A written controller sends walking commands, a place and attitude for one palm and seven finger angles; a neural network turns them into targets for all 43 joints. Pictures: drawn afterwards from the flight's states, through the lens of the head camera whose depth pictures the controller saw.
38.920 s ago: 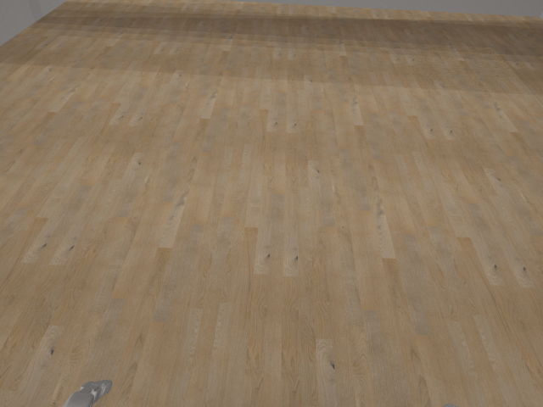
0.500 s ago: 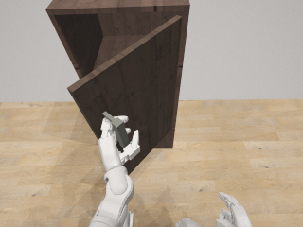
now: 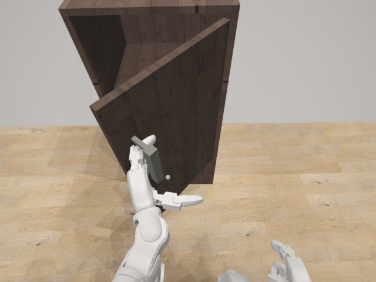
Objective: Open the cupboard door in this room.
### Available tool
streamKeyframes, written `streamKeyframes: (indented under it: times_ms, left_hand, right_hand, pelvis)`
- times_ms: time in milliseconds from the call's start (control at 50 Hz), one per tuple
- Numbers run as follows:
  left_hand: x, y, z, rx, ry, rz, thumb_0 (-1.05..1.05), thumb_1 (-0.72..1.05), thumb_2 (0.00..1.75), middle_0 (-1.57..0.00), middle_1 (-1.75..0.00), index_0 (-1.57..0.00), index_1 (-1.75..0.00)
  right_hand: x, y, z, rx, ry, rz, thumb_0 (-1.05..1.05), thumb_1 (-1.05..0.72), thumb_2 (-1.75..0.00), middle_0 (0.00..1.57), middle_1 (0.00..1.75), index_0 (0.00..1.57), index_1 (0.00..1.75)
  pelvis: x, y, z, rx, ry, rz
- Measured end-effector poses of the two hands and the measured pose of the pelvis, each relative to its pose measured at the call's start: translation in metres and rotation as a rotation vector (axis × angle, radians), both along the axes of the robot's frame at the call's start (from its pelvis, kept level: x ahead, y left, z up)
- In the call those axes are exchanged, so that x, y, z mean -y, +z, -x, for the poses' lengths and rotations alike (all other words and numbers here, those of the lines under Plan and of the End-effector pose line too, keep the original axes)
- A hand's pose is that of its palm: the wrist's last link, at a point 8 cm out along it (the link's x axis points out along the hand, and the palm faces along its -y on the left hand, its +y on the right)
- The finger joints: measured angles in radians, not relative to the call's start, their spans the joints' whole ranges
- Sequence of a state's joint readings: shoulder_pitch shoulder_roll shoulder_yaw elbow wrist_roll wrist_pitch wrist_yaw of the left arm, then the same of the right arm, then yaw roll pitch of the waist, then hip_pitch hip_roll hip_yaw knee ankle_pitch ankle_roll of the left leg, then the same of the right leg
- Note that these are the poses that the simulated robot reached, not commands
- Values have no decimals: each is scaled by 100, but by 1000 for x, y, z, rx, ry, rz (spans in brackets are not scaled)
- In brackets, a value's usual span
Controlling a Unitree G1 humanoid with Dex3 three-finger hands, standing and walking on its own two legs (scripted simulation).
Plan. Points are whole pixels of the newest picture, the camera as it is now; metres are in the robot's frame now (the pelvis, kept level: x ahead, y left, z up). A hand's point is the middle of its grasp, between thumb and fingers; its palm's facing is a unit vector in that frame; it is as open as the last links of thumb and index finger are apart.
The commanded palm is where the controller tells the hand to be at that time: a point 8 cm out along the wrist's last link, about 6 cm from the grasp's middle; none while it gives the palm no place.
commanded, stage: open thumb and fingers to let go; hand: left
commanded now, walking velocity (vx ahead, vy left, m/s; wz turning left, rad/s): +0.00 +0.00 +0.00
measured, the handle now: (147, 160) +0.36 +0.10 +0.05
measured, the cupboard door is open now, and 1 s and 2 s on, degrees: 49 51 51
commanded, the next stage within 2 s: slide the hand sideways off the handle in 0.06 s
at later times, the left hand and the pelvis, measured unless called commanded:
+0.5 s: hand (164, 192) +0.29 +0.06 +0.05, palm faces -0.08 -0.99 +0.09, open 16.2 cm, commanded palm +0.26 +0.11 +0.04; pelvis -0.01 +0.04 +0.00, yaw -1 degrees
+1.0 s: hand (141, 220) +0.24 +0.10 +0.04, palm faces -0.03 -1.00 +0.03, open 16.2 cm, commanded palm +0.21 +0.15 +0.04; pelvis +0.00 +0.03 -0.01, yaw -1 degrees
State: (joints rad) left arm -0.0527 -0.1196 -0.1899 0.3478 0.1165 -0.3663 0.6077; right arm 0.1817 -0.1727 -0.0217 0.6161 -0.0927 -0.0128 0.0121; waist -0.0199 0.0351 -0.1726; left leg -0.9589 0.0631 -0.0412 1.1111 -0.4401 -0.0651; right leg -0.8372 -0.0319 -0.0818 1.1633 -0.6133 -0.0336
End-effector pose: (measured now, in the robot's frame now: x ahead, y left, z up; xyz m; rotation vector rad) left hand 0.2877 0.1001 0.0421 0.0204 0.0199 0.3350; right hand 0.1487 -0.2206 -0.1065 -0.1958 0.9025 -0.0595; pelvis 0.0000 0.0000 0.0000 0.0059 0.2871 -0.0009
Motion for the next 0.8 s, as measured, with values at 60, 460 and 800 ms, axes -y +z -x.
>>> streamKeyframes:
  times_ms: [60, 460, 800]
  left_hand:
    - [0, 0, -1, 0, -13, -2, -1, -49, 31, -24, -68, -24, -68]
    - [-16, -1, 13, 28, -439, 109, -1, -50, 30, -19, -34, -15, -34]
    - [-40, 0, 47, 37, -398, 41, -1, -50, 30, -16, -31, -17, -31]
  right_hand:
    - [-5, 1, -1, 8, 4, -2, 1, -91, -90, 20, 30, 20, 30]
    - [-22, 8, 22, 6, -46, 2, 1, -91, -90, 20, 30, 20, 30]
    - [-45, 14, -1, 56, -7, -28, 2, -91, -90, 20, 30, 20, 30]
  pelvis:
    - [-4, 0, 1, 1, -1, 5]
    - [-34, -1, 13, 26, -14, 26]
    - [-42, -7, 11, 20, -19, 32]
